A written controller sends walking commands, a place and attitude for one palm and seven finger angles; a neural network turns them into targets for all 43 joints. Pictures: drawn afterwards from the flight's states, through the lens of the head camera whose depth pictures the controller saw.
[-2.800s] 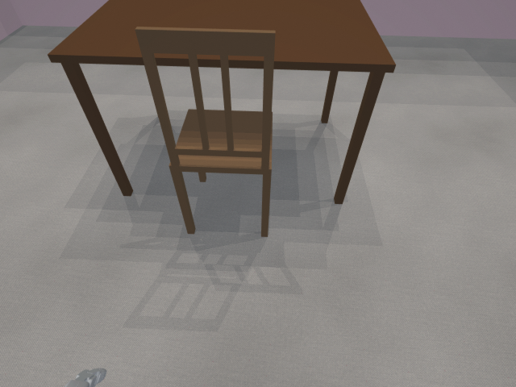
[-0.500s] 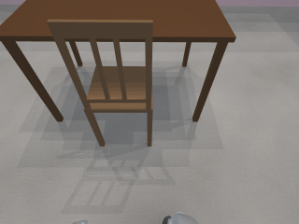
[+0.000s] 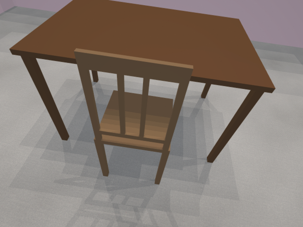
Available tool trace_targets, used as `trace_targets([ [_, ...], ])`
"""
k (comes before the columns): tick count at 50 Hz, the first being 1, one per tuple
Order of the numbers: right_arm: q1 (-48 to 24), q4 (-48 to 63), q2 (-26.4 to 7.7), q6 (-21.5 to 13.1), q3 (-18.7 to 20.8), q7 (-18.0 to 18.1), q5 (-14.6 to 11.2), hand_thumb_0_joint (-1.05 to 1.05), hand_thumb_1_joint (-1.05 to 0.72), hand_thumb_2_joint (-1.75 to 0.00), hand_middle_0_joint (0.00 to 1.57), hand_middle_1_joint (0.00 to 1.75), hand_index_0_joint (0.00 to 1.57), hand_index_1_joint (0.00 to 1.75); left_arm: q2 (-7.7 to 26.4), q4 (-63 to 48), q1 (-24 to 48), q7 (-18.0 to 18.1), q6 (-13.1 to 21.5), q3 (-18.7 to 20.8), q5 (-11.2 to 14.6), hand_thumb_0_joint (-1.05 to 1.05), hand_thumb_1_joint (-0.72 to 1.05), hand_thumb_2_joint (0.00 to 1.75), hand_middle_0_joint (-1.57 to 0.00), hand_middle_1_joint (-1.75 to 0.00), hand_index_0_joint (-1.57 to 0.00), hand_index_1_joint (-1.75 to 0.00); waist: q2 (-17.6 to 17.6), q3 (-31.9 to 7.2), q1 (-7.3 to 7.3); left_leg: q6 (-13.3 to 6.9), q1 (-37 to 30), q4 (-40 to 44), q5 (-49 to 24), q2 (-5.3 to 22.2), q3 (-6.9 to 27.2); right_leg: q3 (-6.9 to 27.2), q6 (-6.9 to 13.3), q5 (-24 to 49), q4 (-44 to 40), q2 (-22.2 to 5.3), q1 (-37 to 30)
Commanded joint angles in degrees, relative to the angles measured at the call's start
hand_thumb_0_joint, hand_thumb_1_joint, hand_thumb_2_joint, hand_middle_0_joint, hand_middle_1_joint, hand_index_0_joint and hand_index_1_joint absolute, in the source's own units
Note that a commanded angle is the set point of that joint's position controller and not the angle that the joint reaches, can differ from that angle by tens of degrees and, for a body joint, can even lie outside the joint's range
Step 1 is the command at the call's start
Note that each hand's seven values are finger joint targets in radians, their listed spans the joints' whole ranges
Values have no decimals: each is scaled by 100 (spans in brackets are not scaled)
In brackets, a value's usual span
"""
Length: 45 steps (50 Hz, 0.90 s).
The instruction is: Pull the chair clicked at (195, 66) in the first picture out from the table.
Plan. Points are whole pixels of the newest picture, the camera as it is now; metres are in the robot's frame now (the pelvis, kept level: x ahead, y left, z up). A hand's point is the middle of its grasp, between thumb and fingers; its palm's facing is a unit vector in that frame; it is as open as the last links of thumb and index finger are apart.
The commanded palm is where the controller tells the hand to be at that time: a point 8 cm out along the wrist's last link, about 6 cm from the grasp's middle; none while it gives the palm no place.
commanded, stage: take the last steps up to it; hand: left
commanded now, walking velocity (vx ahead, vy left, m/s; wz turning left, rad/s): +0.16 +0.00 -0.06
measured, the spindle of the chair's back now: (121, 107) +0.54 +0.16 -0.06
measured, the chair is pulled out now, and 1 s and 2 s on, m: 0.00 0.00 0.00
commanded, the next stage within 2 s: come to a stop and stand still in 0.04 s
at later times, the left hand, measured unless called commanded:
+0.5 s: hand out of the picture +0.15 +0.17 -0.16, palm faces +0.03 -0.97 -0.24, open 7.3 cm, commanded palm none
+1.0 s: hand out of the picture +0.00 +0.21 -0.17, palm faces +0.03 -0.97 -0.23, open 7.4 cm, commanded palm none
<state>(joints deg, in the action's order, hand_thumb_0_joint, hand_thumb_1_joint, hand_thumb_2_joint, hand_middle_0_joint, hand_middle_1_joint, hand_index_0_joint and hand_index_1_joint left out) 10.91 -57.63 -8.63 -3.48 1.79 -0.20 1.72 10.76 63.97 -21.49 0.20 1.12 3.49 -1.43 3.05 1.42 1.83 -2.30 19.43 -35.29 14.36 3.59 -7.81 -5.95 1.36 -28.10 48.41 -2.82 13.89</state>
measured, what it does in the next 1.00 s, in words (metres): steps on the spot: right foot, then left foot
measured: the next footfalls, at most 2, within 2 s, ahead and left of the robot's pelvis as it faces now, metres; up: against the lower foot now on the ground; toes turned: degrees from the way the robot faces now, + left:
right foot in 0.30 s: +0.16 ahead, -0.12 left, +0.00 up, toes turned -6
left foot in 0.66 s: +0.07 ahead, +0.12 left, +0.00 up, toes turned +3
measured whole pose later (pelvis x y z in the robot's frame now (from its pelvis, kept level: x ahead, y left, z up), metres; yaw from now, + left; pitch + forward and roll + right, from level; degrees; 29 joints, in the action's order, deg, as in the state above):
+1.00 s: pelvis +0.00 +0.03 +0.01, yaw -1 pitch +0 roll +1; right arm 12.4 -61.5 -8.6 0.7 1.5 2.3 0.3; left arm 10.1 63.7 -15.7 2.5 -2.0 2.2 -1.0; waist 1.6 2.2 0.4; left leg -2.9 14.5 -25.1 10.5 -1.5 -6.7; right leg -0.5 -0.4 -18.9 26.9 -1.8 8.1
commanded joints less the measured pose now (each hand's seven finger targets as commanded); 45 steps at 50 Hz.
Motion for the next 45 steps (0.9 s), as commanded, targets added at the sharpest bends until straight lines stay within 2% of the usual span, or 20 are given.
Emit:
trace_targets([
  [1, 967, -55, -801, -16, 108, 185, -31, 0, -90, -90, 20, 30, 20, 30, 274, -484, 286, -38, 149, 34, -6, 0, 90, 90, -20, -30, -20, -30, -1165, 174, -331, -897, -1239, 2229, -1023, 1681, 1866, 481, 25, 298, 1939, -303, 2084],
  [5, 761, -90, -587, -88, 60, 218, -69, 0, -90, -90, 20, 30, 20, 30, 6, -324, -33, -33, 2, -21, 4, 0, 90, 90, -20, -30, -20, -30, -843, 28, -67, -778, -980, 2201, -2314, 1219, 798, 319, -136, 892, 1085, -298, 1405],
  [9, 861, -233, -635, -5, 31, 246, -30, 0, -90, -90, 20, 30, 20, 30, -145, -363, 272, 36, -48, -123, 15, 0, 90, 90, -20, -30, -20, -30, -758, -98, -185, -811, -1163, 1887, -3168, 1176, 650, 192, -189, 956, -370, -151, 890],
  [11, 700, -286, -664, 54, 20, 269, -28, 0, -90, -90, 20, 30, 20, 30, -139, -315, 207, 91, -42, -155, 41, 0, 90, 90, -20, -30, -20, -30, -760, -138, -107, -648, -1050, 1530, -3512, 1175, 569, 171, -197, 1416, -1175, -81, 276],
  [13, 670, -386, -626, 131, 24, 283, -70, 0, -90, -90, 20, 30, 20, 30, 27, -170, -26, 133, -29, -127, 34, 0, 90, 90, -20, -30, -20, -30, -686, -273, 23, -284, -1025, 1112, -2851, 920, 464, 173, -224, 2463, -2237, -97, -327],
  [15, 884, -412, -337, 204, 15, 254, -162, 0, -90, -90, 20, 30, 20, 30, 590, -182, 9, 196, 34, -85, 21, 0, 90, 90, -20, -30, -20, -30, 61, -283, -120, 176, -325, 799, -789, 361, 402, 1190, 89, 5303, -2223, -900, -938],
  [16, 1021, -422, -264, 260, 40, 241, -187, 0, -90, -90, 20, 30, 20, 30, 723, -204, 109, 193, 26, -72, 36, 0, 90, 90, -20, -30, -20, -30, 78, -216, -229, 262, -301, 821, -49, 129, 353, 1258, 396, 6157, -2057, -1314, -806],
  [17, 1052, -465, -189, 322, 70, 236, -181, 0, -90, -90, 20, 30, 20, 30, 770, -222, 174, 197, -7, -54, 53, 0, 90, 90, -20, -30, -20, -30, 38, -209, -249, 298, -474, 647, -42, 38, 294, 1161, 502, 6477, -2064, -1392, -680],
  [19, 1130, -510, -232, 452, 113, 255, -169, 0, -90, -90, 20, 30, 20, 30, 801, -265, 325, 257, -30, -7, 67, 0, 90, 90, -20, -30, -20, -30, 853, -542, -230, 389, -541, 22, 681, -19, 218, 1340, 737, 6673, -2267, -1494, -791],
  [21, 956, -451, -199, 508, 147, 273, -152, 0, -90, -90, 20, 30, 20, 30, 761, -310, 427, 299, -81, 33, 36, 0, 90, 90, -20, -30, -20, -30, 784, -414, -121, 397, -179, -707, 1513, -72, 357, 1435, 1020, 6899, -2398, -1695, -845],
  [24, 742, -322, -201, 573, 192, 275, -158, 0, -90, -90, 20, 30, 20, 30, 834, -480, 666, 334, -136, 142, -22, 0, 90, 90, -20, -30, -20, -30, 555, -465, -63, 426, 100, -1473, 1813, -165, 655, 1453, 1230, 6533, -2489, -1756, -878],
  [27, 801, -250, -149, 582, 203, 241, -157, 0, -90, -90, 20, 30, 20, 30, 873, -673, 972, 336, -196, 190, -48, 0, 90, 90, -20, -30, -20, -30, 451, -515, -158, 440, -111, -1074, 1499, -168, 672, 1273, 1108, 5526, -2530, -1608, -610],
  [29, 987, -271, -145, 552, 194, 227, -145, 0, -90, -90, 20, 30, 20, 30, 874, -727, 1095, 310, -225, 192, -36, 0, 90, 90, -20, -30, -20, -30, 517, -557, -255, 440, -561, -172, 890, -183, 554, 1203, 902, 4440, -2486, -1472, -329],
  [31, 1291, -352, -166, 478, 171, 204, -117, 0, -90, -90, 20, 30, 20, 30, 724, -753, 1206, 280, -269, 164, 19, 0, 90, 90, -20, -30, -20, -30, 336, -475, -402, 393, -1373, 1042, -198, -182, 469, 970, 437, 2585, -2312, -1044, 339],
  [32, 1219, -287, -419, 425, 192, 205, -79, 0, -90, -90, 20, 30, 20, 30, 491, -813, 1196, 247, -305, 112, 54, 0, 90, 90, -20, -30, -20, -30, -535, -251, -358, 241, -1301, 1656, -176, 278, 1055, 688, 162, 1608, -1831, -558, 694],
  [33, 926, -90, -794, 397, 233, 209, -15, 0, -90, -90, 20, 30, 20, 30, 206, -903, 1202, 215, -345, 71, 83, 0, 90, 90, -20, -30, -20, -30, -1758, 102, -284, -103, -558, 2325, -522, 1263, 2196, 215, -161, 500, -1158, 37, 929],
  [34, 501, 83, -870, 409, 198, 228, 16, 0, -90, -90, 20, 30, 20, 30, 257, -900, 1289, 221, -368, 81, 49, 0, 90, 90, -20, -30, -20, -30, -1713, 296, -221, -492, 144, 2506, -664, 1519, 2389, 507, -162, 83, -391, 141, 660],
  [35, 226, 115, -792, 370, 162, 270, 13, 0, -90, -90, 20, 30, 20, 30, 315, -830, 1200, 233, -437, 89, 12, 0, 90, 90, -20, -30, -20, -30, -1730, 331, -121, -608, 349, 2553, -790, 1435, 2167, 783, -160, 13, 102, 93, 522],
  [38, -27, 179, -721, 367, 85, 315, -18, 0, -90, -90, 20, 30, 20, 30, 304, -576, 773, 186, -432, 92, 0, 0, 90, 90, -20, -30, -20, -30, -1082, 346, 33, -567, 33, 2280, -801, 985, 1519, 858, -183, 528, 739, 164, 710],
  [45, 593, -159, -789, 341, 127, 291, -71, 0, -90, -90, 20, 30, 20, 30, 220, -475, 658, 184, -295, -98, 60, 0, 90, 90, -20, -30, -20, -30, -969, -173, -258, -739, -1521, 1977, -1609, 1050, 1693, 502, -266, 379, -1569, 51, 340],
])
